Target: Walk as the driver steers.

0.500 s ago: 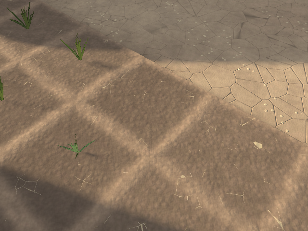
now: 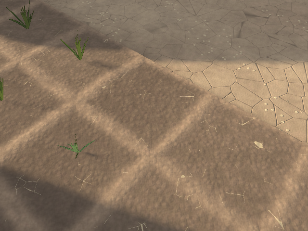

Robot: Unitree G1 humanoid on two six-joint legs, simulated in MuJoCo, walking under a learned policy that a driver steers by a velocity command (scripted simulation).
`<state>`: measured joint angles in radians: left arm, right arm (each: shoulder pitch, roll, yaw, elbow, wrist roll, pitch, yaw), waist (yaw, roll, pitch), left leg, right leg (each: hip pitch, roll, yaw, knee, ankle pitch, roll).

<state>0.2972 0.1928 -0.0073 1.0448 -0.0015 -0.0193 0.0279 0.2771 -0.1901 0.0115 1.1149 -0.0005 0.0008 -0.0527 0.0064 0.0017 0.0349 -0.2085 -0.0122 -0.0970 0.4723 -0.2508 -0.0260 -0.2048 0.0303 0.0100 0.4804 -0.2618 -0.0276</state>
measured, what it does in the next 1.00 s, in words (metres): walks ahead: right foot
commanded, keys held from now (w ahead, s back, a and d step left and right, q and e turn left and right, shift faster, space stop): w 0.72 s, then no key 0.28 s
